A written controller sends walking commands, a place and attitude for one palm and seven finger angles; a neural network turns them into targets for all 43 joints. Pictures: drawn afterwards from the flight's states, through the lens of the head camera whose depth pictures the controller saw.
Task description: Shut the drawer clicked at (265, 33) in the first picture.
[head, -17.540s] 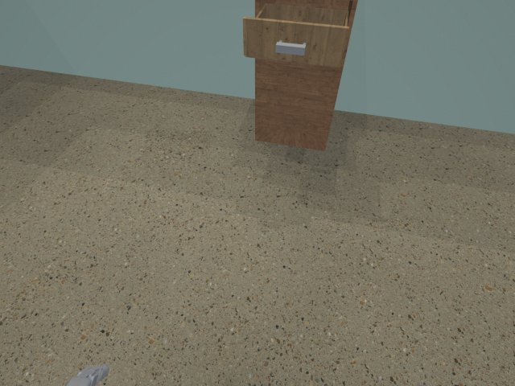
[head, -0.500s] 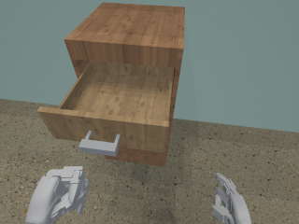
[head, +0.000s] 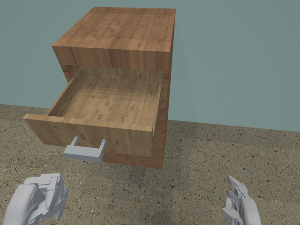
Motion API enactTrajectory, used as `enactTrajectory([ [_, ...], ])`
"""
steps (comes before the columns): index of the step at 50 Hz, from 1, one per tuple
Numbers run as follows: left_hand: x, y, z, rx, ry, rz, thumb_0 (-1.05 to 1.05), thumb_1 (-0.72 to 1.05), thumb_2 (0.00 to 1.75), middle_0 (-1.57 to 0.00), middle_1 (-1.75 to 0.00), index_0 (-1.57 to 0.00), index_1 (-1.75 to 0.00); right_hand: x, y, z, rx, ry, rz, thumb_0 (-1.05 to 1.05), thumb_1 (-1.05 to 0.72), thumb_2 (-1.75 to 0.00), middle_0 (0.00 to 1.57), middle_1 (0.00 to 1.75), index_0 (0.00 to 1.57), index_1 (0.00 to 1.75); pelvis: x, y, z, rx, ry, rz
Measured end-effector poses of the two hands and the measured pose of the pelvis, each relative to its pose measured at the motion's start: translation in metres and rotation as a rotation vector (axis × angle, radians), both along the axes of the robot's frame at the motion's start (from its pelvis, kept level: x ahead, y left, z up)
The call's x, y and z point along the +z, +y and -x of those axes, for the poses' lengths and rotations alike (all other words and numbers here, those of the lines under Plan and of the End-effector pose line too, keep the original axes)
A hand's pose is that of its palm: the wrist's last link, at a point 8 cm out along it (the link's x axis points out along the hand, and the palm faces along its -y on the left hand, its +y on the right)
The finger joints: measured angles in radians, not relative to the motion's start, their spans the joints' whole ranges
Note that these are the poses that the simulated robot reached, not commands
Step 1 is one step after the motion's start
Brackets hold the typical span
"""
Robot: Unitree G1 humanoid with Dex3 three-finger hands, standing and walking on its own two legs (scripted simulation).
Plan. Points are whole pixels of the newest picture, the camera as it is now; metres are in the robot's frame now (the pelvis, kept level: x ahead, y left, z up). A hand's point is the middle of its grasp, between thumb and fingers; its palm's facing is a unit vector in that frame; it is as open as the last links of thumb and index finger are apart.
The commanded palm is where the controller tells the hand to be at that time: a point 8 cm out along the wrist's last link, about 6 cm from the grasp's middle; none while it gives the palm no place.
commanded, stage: bring the fist close to the handle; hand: left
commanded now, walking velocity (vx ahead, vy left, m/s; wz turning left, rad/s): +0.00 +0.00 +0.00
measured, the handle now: (87, 147) +0.33 +0.23 +0.01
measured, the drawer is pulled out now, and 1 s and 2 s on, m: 0.29 0.29 0.27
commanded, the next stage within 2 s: push the drawer shut in 1.30 s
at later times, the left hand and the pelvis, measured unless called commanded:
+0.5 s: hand (73, 194) +0.18 +0.20 +0.04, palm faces -0.05 -1.00 -0.05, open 3.2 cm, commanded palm +0.16 +0.26 +0.04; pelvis -0.01 +0.01 -0.01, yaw +0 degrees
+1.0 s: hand (86, 184) +0.22 +0.20 +0.00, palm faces -0.08 -1.00 -0.04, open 3.2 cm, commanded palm +0.20 +0.25 +0.01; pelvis -0.02 +0.03 -0.05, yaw -1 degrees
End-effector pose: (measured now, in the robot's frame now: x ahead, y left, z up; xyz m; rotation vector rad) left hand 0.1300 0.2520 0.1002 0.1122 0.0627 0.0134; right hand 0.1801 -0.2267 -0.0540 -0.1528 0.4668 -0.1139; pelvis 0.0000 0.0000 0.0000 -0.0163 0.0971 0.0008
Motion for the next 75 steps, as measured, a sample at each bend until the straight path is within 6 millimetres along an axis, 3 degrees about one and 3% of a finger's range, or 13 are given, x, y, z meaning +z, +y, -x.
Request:
enactTrajectory([
  [7, -0.018, 0.002, -0.008, -0.001, 0.016, 0.028, 0.01, 0.9, 0.9, -1.4, -1.6, -1.4, -1.6, -0.003, -0.009, -0.001, 0.016, 0.018, 0.028, 0.01, -0.9, -0.9, 0.2, 0.3, 0.2, 0.3, -0.001, -0.006, 0.004, 0.008, 0.014, -0.001],
  [17, -0.033, 0.003, -0.031, -0.043, 0.006, 0.047, 0.01, 0.9, 0.9, -1.4, -1.6, -1.4, -1.6, -0.015, -0.014, 0.019, -0.023, 0.097, 0.046, 0.01, -0.9, -0.9, 0.2, 0.3, 0.2, 0.3, -0.004, 0.001, 0.006, -0.002, 0.04, -0.003],
  [28, -0.058, 0.003, -0.037, -0.065, 0.009, 0.065, 0.01, 0.9, 0.9, -1.4, -1.6, -1.4, -1.6, -0.029, 0.003, 0.034, -0.021, 0.154, 0.06, 0.01, -0.9, -0.9, 0.2, 0.3, 0.2, 0.3, -0.016, 0.018, 0.013, -0.008, 0.083, 0.004],
  [39, -0.084, -0.003, -0.06, -0.1, -0.01, 0.079, 0.01, 0.9, 0.9, -1.4, -1.6, -1.4, -1.6, -0.051, 0.026, 0.033, 0.015, 0.184, 0.055, 0.01, -0.9, -0.9, 0.2, 0.3, 0.2, 0.3, -0.036, 0.031, 0.02, -0.01, 0.139, 0.015],
  [49, -0.098, -0.001, -0.076, -0.088, -0.02, 0.078, 0.01, 0.9, 0.9, -1.4, -1.6, -1.4, -1.6, -0.065, 0.027, 0.038, 0.012, 0.238, 0.063, 0.01, -0.9, -0.9, 0.2, 0.3, 0.21, 0.3, -0.047, 0.034, 0.021, -0.015, 0.177, 0.021],
  [58, -0.091, -0.009, -0.076, -0.096, -0.016, 0.067, 0.01, 0.9, 0.9, -1.4, -1.6, -1.4, -1.6, -0.065, 0.02, 0.041, -0.01, 0.26, 0.059, 0.01, -0.9, -0.9, 0.2, 0.3, 0.2, 0.3, -0.046, 0.032, 0.017, -0.014, 0.18, 0.022],
  [65, -0.097, -0.015, -0.081, -0.087, 0.001, 0.06, 0.01, 0.9, 0.9, -1.4, -1.6, -1.4, -1.6, -0.067, 0.013, 0.039, -0.012, 0.269, 0.058, 0.01, -0.9, -0.9, 0.2, 0.3, 0.2, 0.3, -0.047, 0.025, 0.015, -0.016, 0.188, 0.015],
  [75, -0.089, -0.014, -0.078, -0.064, -0.015, 0.034, 0.01, 0.9, 0.9, -1.4, -1.6, -1.4, -1.6, -0.067, 0.002, 0.033, -0.016, 0.267, 0.051, 0.01, -0.9, -0.9, 0.2, 0.3, 0.2, 0.3, -0.046, 0.014, 0.01, -0.011, 0.185, 0.01],
])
